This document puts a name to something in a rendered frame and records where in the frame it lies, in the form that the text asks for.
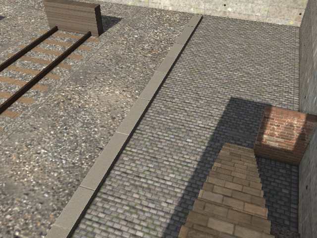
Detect stairs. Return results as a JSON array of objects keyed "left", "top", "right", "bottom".
[{"left": 177, "top": 142, "right": 275, "bottom": 238}]

